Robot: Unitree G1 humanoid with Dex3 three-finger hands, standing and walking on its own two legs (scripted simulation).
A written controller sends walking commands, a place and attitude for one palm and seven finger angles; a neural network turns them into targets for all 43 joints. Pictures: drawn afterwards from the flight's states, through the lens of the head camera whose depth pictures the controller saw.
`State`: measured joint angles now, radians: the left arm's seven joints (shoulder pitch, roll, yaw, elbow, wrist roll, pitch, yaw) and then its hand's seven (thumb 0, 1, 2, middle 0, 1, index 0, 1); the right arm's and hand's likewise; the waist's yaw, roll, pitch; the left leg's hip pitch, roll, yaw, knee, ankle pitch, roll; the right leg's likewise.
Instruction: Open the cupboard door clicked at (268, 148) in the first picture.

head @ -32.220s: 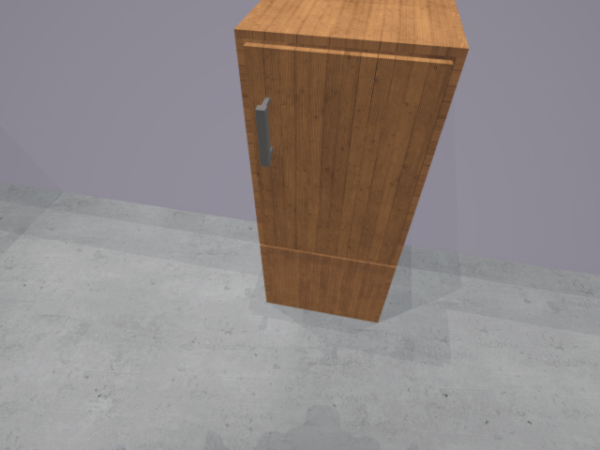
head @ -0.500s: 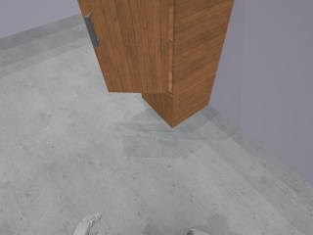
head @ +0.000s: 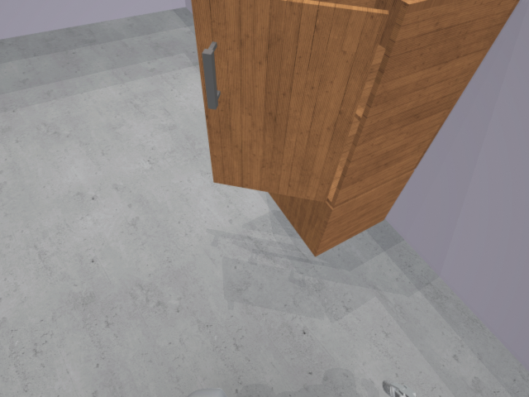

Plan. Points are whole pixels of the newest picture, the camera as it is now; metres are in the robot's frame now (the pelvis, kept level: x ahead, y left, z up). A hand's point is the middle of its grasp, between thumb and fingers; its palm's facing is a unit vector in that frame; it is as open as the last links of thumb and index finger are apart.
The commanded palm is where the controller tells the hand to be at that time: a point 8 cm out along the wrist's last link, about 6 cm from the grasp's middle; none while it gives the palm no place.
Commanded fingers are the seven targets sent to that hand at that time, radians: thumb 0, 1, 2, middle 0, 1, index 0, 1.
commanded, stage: take the last steps up to it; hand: left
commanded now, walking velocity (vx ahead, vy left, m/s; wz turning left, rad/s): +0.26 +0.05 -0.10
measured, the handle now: (213, 76) +0.75 +0.21 +0.05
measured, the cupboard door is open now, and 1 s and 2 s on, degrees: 49 49 49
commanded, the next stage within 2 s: come to a stop and stand still in 0.26 s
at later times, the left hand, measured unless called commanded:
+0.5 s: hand (194, 296) +0.30 +0.17 -0.15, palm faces -0.10 -0.97 -0.21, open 7.4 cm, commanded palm none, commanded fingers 0.00 0.90 0.90 -0.20 -0.30 -0.20 -0.30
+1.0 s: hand (128, 353) +0.19 +0.27 -0.17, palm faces -0.01 -0.98 -0.20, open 7.4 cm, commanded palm none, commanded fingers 0.00 0.90 0.90 -0.20 -0.30 -0.20 -0.30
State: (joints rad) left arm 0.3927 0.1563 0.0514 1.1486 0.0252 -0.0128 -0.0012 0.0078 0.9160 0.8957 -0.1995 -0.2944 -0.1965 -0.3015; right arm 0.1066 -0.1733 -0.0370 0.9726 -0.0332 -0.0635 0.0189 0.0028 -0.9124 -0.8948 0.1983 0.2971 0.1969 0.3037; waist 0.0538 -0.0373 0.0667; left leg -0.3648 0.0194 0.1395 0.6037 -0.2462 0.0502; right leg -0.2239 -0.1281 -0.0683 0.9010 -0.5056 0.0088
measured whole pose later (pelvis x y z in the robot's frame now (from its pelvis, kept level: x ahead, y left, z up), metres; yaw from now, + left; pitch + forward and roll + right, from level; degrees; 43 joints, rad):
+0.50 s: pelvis +0.16 +0.01 +0.00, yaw -3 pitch -1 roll +0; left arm 0.08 0.15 0.02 0.99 0.02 -0.04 0.02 0.00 0.91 0.90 -0.20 -0.29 -0.19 -0.30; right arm 0.39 -0.13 -0.01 1.15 0.00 0.00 -0.03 0.01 -0.91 -0.89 0.20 0.30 0.20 0.30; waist -0.06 0.03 0.09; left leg -0.18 0.00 0.10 0.81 -0.54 -0.01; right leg -0.32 -0.02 -0.11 0.60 -0.26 -0.05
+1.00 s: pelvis +0.16 +0.06 +0.02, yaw -4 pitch +2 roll -2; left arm 0.25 0.24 0.08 1.04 0.02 0.07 0.01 0.01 0.92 0.90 -0.20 -0.29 -0.19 -0.30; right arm 0.18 -0.15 -0.02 0.99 -0.03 0.00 -0.04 0.00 -0.91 -0.89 0.20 0.30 0.20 0.30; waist 0.01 -0.04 0.04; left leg -0.29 0.03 0.07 0.46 -0.20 0.04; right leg -0.40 -0.01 0.03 1.01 -0.40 0.02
